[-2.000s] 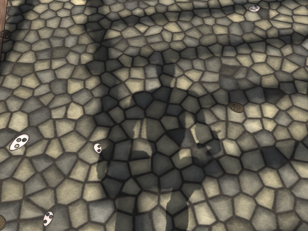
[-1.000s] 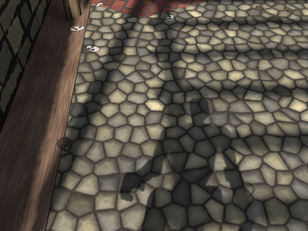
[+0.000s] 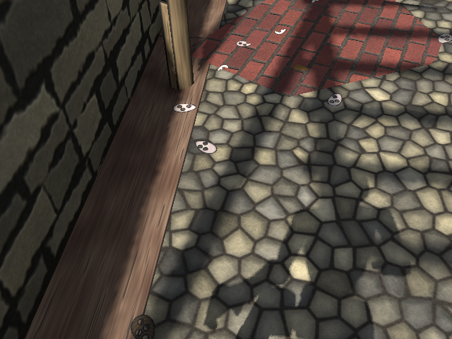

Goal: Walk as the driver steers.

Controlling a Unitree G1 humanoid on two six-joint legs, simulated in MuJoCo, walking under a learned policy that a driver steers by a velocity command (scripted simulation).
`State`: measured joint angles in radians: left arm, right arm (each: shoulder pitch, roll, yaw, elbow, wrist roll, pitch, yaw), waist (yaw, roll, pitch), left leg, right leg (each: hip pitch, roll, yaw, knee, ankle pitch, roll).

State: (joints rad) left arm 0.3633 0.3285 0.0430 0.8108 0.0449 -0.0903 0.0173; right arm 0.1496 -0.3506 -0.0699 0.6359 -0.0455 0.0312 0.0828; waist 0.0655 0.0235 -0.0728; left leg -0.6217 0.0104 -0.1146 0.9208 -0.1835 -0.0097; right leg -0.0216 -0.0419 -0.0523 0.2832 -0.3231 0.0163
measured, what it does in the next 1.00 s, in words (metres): walks ahead, turning right: left foot, then right foot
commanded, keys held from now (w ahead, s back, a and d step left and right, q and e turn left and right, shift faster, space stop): w+e+shift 0.76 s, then w+shift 0.24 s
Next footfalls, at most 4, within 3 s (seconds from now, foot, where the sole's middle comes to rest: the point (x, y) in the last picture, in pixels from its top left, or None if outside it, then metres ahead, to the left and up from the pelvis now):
0.10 left None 0.17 0.18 -0.78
0.56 right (274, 331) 0.57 -0.06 -0.78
0.98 left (296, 210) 1.03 -0.14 -0.78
1.40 right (407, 178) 1.21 -0.58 -0.78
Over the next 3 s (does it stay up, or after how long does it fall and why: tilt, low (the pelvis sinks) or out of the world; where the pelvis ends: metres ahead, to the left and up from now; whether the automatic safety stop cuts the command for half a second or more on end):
stays up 1.79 -0.62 -0.01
